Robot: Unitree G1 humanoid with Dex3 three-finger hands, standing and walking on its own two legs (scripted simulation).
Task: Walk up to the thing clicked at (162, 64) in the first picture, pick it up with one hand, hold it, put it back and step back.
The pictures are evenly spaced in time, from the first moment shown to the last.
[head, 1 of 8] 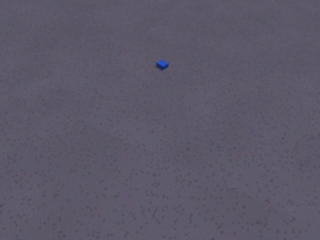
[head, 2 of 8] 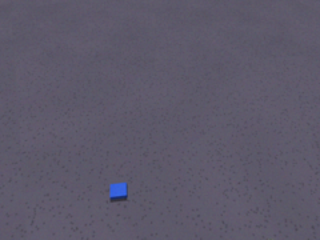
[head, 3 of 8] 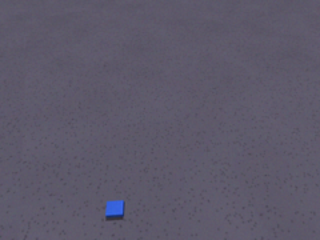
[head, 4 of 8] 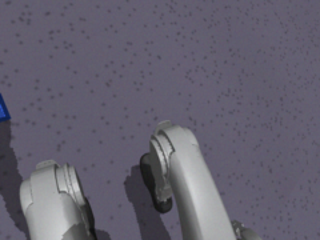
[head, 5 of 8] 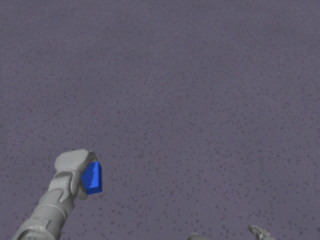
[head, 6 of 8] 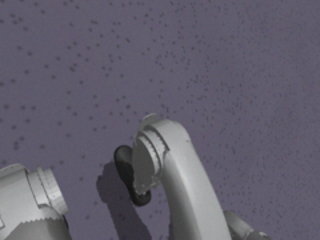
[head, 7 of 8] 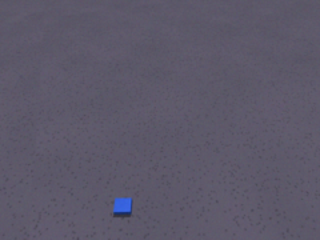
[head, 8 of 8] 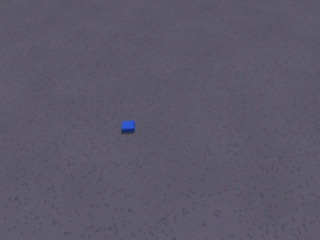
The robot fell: no
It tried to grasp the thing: yes
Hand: left
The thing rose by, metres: 0.68
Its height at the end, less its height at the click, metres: +0.00
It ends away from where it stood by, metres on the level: 0.01
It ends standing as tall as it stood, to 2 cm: yes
